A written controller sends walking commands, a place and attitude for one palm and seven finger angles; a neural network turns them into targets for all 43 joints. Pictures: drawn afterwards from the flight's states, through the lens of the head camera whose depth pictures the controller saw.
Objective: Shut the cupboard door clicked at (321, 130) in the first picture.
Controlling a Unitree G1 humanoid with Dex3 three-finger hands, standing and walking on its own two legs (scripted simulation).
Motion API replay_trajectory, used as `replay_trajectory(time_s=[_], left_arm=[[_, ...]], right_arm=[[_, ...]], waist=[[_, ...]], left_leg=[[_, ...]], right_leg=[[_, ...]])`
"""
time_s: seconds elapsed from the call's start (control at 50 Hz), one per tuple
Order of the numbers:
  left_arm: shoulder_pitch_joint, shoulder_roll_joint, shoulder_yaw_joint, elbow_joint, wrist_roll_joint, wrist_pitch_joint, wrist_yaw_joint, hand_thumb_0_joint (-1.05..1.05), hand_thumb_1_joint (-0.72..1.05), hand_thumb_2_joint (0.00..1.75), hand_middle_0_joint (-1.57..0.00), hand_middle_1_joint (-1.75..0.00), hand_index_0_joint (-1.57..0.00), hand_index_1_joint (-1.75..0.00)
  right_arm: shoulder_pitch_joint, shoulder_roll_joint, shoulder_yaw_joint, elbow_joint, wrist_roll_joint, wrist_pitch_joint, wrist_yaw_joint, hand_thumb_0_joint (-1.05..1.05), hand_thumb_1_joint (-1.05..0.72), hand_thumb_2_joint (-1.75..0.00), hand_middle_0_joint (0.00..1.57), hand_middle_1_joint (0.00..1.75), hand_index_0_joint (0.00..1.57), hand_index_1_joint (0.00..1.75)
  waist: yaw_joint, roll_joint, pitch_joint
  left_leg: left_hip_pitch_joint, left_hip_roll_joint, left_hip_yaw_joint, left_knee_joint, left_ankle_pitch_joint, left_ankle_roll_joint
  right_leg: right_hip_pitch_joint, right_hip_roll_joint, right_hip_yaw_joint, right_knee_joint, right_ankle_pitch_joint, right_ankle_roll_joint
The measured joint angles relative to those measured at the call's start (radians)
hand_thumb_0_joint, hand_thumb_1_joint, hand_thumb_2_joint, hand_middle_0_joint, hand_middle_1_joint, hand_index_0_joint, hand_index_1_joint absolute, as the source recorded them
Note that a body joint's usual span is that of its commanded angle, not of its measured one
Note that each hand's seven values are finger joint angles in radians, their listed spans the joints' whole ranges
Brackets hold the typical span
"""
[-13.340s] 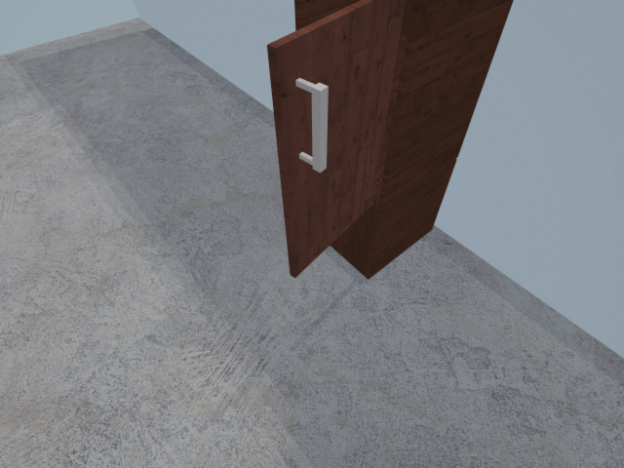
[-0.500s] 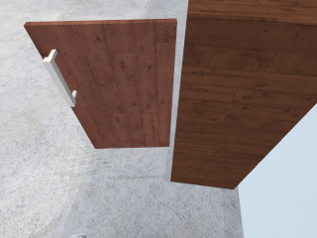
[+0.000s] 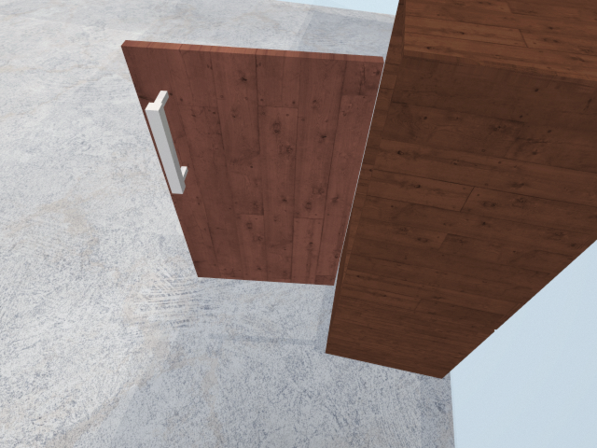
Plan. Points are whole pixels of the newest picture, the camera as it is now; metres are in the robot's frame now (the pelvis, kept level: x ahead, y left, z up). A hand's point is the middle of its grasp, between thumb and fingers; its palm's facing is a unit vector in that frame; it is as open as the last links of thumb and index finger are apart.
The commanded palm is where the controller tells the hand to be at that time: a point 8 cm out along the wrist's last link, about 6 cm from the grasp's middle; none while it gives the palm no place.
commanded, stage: come to a stop and stand still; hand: left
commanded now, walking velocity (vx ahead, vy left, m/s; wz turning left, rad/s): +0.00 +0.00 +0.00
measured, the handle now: (171, 145) +0.52 +0.26 +0.10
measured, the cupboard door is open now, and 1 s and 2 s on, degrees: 99 99 99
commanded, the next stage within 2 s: look again from close up in 0.16 s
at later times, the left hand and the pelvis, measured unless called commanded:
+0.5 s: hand out of the picture +0.05 +0.19 -0.17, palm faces +0.01 -0.96 -0.27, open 7.4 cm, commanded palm none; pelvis +0.01 -0.01 -0.01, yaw +0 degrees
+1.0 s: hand out of the picture -0.02 +0.19 -0.17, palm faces -0.01 -0.97 -0.24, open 7.4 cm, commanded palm none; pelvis -0.03 -0.01 +0.00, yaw +0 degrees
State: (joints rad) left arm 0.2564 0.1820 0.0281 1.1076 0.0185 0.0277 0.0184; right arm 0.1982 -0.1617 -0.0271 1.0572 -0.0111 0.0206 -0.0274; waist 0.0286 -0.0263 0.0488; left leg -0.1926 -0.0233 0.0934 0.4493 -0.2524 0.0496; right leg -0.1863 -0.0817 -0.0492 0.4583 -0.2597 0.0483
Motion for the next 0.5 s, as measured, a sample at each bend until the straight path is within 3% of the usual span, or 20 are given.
replay_trajectory(time_s=[0.26, 0.32, 0.4, 0.5], left_arm=[[0.021, -0.03, -0.022, 0.038, -0.006, -0.021, 0.005, 0.01, 0.91, 0.9, -0.2, -0.29, -0.2, -0.3], [0.02, -0.017, -0.032, -0.011, 0.004, -0.024, 0.001, 0.01, 0.91, 0.9, -0.2, -0.29, -0.2, -0.3], [0.017, 0.002, -0.026, -0.054, 0.005, -0.039, 0.015, 0.01, 0.91, 0.9, -0.2, -0.29, -0.2, -0.3], [0.0, 0.033, -0.019, -0.086, 0.0, -0.041, 0.022, 0.01, 0.91, 0.9, -0.2, -0.29, -0.2, -0.3]], right_arm=[[0.049, 0.007, 0.017, 0.055, 0.004, -0.019, -0.004, 0.01, -0.92, -0.9, 0.2, 0.3, 0.2, 0.3], [0.08, 0.005, 0.016, 0.011, -0.006, -0.025, 0.005, 0.01, -0.91, -0.9, 0.2, 0.3, 0.21, 0.3], [0.1, -0.016, 0.006, -0.017, -0.006, -0.032, -0.003, 0.01, -0.91, -0.9, 0.2, 0.3, 0.21, 0.3], [0.079, -0.04, 0.002, -0.031, -0.003, -0.027, 0.0, 0.01, -0.91, -0.9, 0.2, 0.3, 0.21, 0.3]], waist=[[-0.019, -0.001, -0.013], [-0.036, -0.004, -0.006], [-0.046, 0.02, -0.022], [-0.05, 0.032, -0.037]], left_leg=[[0.04, -0.001, 0.01, -0.054, 0.014, 0.0], [0.015, -0.008, 0.003, -0.027, 0.006, -0.001], [-0.021, 0.004, -0.009, 0.045, -0.031, -0.005], [-0.02, 0.018, -0.013, 0.085, -0.054, -0.015]], right_leg=[[0.034, 0.002, 0.008, -0.052, 0.017, 0.005], [0.001, -0.006, 0.002, 0.003, -0.012, -0.019], [-0.017, 0.0, -0.008, 0.045, -0.037, -0.003], [-0.012, 0.013, -0.011, 0.075, -0.054, -0.014]])
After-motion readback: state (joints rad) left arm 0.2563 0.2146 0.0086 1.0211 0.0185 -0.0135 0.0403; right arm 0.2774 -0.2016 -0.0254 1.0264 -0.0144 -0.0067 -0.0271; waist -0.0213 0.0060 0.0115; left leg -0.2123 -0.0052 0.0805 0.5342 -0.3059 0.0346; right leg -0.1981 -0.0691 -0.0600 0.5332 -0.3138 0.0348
